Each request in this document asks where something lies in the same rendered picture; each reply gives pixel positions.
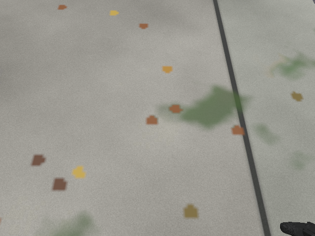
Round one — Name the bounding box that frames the robot right hand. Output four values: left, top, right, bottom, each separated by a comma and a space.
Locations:
280, 221, 315, 236

